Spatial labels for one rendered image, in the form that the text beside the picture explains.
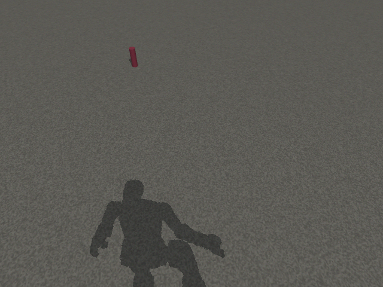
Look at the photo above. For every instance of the can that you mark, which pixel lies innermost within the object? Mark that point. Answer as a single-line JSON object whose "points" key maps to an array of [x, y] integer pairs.
{"points": [[133, 56]]}

